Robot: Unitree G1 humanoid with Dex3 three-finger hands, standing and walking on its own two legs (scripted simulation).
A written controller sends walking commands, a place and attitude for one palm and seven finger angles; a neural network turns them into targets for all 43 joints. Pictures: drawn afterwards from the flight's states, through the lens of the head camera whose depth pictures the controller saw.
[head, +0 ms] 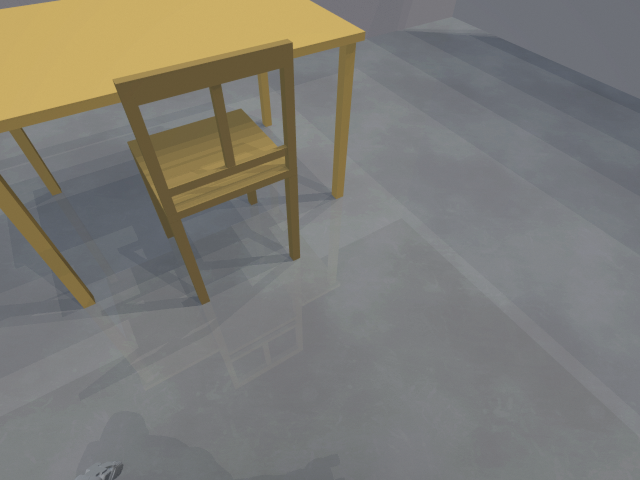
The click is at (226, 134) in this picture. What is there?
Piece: chair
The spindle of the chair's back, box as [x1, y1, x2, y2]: [209, 84, 235, 167]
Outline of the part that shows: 219,84 209,88 225,165 229,167 235,164 222,92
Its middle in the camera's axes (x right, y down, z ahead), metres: -0.26 -0.29 +1.01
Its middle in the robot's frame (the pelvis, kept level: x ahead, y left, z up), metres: +0.93 +0.31 -0.10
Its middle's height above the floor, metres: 0.67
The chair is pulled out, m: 0.00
